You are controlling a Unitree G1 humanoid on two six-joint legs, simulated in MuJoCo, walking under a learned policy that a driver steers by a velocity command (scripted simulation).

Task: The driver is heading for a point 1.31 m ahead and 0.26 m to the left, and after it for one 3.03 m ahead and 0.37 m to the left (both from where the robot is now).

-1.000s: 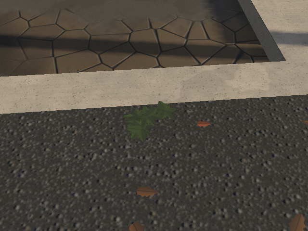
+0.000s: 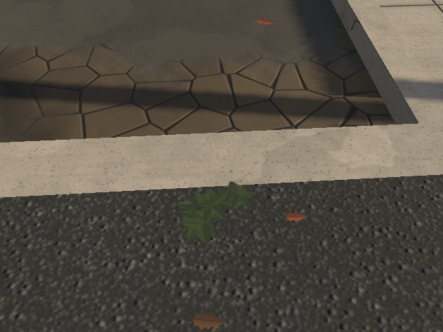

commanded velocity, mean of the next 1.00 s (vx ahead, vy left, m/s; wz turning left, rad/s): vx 0.43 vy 0.00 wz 0.00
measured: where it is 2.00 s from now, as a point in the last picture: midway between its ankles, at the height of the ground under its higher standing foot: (231, 190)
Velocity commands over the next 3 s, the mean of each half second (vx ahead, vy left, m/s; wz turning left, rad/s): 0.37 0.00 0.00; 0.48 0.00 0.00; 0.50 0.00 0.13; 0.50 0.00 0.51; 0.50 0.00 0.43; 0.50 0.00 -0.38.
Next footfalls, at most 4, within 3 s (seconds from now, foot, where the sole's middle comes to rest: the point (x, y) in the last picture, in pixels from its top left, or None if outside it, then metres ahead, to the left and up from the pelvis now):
0.64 left None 0.44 0.10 -0.77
1.20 right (274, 262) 0.76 -0.15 -0.77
1.78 left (198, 190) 1.07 0.12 -0.77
2.18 right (233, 147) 1.30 -0.02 -0.77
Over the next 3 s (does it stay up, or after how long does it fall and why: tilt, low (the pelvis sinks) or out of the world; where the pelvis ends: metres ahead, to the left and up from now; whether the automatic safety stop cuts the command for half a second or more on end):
stays up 1.50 0.26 -0.11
